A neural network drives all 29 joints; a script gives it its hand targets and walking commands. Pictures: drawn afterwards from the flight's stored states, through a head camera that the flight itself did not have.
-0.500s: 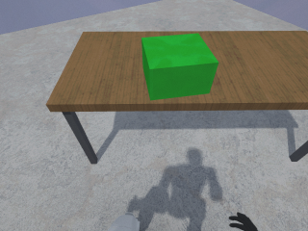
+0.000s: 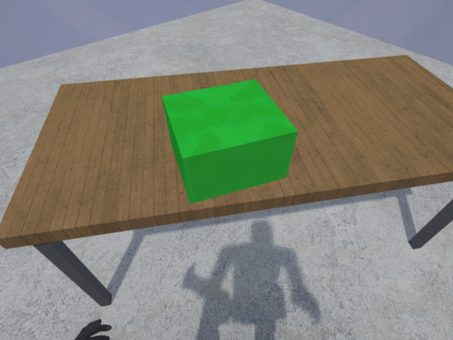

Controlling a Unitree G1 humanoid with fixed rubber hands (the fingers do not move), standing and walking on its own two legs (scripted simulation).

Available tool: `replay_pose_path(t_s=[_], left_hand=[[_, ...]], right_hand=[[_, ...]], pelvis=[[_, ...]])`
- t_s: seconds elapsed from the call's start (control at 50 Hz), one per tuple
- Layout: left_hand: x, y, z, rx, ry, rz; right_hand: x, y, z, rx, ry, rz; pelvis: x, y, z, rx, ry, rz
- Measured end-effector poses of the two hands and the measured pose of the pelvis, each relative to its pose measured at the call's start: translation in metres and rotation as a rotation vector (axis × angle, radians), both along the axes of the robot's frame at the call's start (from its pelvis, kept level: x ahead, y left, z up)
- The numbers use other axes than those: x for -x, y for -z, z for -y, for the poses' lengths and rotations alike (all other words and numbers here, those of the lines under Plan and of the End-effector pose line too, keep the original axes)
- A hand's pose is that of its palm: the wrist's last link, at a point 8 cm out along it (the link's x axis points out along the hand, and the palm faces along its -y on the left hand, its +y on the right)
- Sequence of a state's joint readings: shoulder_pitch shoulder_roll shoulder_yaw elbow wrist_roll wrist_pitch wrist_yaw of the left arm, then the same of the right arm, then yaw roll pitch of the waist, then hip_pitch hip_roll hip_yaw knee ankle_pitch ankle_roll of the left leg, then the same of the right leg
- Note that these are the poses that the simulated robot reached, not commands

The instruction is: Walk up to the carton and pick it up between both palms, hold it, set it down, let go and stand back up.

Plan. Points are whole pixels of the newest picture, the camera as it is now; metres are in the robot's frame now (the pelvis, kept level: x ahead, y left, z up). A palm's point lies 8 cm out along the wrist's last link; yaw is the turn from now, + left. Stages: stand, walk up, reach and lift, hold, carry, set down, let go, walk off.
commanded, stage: walk up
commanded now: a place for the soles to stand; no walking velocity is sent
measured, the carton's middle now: (225, 137) +0.63 -0.02 -0.03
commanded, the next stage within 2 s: none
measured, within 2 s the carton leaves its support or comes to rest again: neither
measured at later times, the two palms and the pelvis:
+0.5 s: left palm (62, 332) +0.18 +0.30 -0.11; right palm (327, 278) +0.25 -0.21 -0.08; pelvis +0.11 +0.04 -0.01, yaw -1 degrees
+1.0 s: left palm (73, 289) +0.25 +0.29 -0.08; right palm (343, 294) +0.22 -0.24 -0.08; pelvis +0.12 +0.04 +0.01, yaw -4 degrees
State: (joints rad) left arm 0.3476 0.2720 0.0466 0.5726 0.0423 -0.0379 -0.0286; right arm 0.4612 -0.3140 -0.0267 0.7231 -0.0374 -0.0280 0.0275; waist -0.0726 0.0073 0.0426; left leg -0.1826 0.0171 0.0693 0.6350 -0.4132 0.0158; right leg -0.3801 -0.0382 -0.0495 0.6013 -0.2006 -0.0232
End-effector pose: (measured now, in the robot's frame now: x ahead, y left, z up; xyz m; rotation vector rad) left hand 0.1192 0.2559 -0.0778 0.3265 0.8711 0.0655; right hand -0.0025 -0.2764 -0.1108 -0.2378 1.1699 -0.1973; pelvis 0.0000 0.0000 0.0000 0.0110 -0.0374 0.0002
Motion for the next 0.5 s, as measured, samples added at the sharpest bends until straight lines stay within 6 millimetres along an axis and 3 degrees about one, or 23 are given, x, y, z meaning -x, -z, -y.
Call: replay_pose_path(t_s=[0.08, 0.2, 0.28, 0.38, 0.5], left_hand=[[-0.012, -0.002, -0.003, -0.048, -0.054, 0.009], [0.012, -0.012, -0.023, -0.080, -0.162, -0.122], [0.011, -0.005, -0.038, -0.069, -0.184, -0.186], [-0.016, 0.025, -0.057, -0.024, -0.168, -0.205], [-0.065, 0.034, -0.048, 0.013, -0.111, -0.165]], right_hand=[[-0.038, 0.014, -0.002, -0.031, -0.052, -0.025], [-0.133, 0.000, -0.020, -0.066, -0.131, 0.089], [-0.185, -0.008, -0.038, -0.067, -0.161, 0.155], [-0.232, -0.008, -0.059, -0.021, -0.171, 0.225], [-0.254, -0.026, -0.063, 0.009, -0.136, 0.285]], pelvis=[[-0.028, 0.005, 0.006, 0.012, -0.002, 0.012], [-0.065, -0.010, -0.004, 0.010, -0.006, 0.019], [-0.084, -0.010, -0.014, 0.013, 0.003, 0.012], [-0.104, 0.008, -0.032, 0.013, 0.005, 0.015], [-0.110, 0.006, -0.036, 0.018, 0.024, 0.013]])
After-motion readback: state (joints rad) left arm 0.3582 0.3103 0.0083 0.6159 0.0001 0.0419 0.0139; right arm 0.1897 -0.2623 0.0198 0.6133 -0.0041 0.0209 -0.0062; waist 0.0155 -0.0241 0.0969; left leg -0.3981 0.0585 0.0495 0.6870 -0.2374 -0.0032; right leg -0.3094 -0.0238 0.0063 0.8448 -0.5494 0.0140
